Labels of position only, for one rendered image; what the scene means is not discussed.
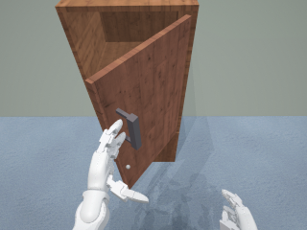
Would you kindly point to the left robot forearm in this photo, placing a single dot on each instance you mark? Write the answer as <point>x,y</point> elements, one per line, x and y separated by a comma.
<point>92,213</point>

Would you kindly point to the handle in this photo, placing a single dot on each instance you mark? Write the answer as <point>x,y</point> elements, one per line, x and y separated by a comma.
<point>133,127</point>

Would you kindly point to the robot left hand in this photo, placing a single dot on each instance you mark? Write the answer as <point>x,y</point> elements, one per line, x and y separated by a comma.
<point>101,165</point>

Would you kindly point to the robot right hand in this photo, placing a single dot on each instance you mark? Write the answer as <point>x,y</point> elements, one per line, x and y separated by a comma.
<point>240,219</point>

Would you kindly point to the cupboard door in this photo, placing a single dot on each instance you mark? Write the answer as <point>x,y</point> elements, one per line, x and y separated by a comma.
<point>147,82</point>

